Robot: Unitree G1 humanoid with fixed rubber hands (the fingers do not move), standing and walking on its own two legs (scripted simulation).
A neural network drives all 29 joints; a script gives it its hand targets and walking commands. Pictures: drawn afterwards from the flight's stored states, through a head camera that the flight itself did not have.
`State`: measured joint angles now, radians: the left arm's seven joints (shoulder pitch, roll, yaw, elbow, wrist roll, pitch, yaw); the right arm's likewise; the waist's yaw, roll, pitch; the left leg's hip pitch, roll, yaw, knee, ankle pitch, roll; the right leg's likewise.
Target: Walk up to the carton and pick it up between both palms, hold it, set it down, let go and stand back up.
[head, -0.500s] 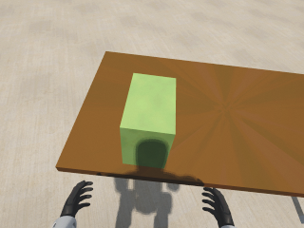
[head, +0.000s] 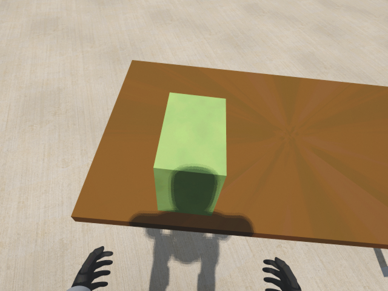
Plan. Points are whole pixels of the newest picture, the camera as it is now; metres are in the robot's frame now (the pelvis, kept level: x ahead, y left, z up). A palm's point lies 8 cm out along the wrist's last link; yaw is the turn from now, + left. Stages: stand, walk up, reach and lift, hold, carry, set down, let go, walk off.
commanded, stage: let go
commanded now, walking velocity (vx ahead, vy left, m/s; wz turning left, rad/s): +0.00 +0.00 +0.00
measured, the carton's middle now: (191, 155) +0.48 +0.01 -0.09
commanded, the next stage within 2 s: stand in 0.08 s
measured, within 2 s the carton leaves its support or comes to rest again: neither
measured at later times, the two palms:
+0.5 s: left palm out of the picture +0.06 +0.24 -0.13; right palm out of the picture +0.04 -0.25 -0.14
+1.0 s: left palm out of the picture -0.03 +0.21 -0.14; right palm out of the picture -0.08 -0.18 -0.15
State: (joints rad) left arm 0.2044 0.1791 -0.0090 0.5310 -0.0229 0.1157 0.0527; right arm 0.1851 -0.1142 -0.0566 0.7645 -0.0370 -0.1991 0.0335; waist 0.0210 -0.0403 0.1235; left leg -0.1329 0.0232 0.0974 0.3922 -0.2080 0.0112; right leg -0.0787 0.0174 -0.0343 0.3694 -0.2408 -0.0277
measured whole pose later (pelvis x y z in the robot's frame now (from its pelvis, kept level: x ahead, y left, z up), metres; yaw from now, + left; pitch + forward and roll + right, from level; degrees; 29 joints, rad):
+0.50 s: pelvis +0.02 +0.00 -0.01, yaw -2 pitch -2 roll -1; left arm 0.43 0.18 0.03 0.78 0.02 0.01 0.02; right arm 0.37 -0.20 -0.07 0.92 -0.03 0.04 0.01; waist 0.01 0.01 -0.14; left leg -0.19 0.05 0.12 0.53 -0.31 0.00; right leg -0.13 0.04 -0.01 0.48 -0.32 -0.03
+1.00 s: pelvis +0.00 +0.01 +0.00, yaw -2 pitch -3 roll +0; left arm 0.47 0.10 -0.01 1.00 0.01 -0.01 0.04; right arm 0.44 -0.10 -0.04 1.14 -0.01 0.02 -0.02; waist -0.02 0.01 -0.07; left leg -0.13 0.02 0.14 0.40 -0.22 0.03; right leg -0.11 0.01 0.01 0.41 -0.25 -0.01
